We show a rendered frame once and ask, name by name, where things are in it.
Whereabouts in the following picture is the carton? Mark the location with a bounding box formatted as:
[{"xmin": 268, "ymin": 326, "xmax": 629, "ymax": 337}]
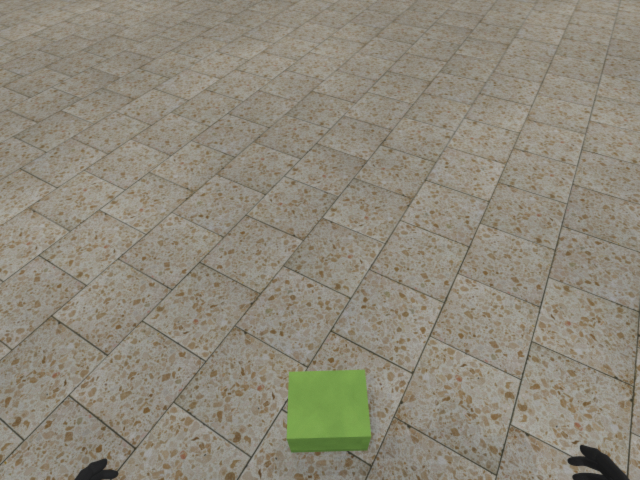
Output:
[{"xmin": 287, "ymin": 370, "xmax": 371, "ymax": 453}]

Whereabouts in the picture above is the robot right hand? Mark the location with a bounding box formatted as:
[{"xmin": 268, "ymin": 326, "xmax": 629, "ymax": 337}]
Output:
[{"xmin": 567, "ymin": 445, "xmax": 629, "ymax": 480}]

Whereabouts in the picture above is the robot left hand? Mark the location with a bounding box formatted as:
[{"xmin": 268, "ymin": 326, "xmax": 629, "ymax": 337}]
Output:
[{"xmin": 75, "ymin": 458, "xmax": 118, "ymax": 480}]

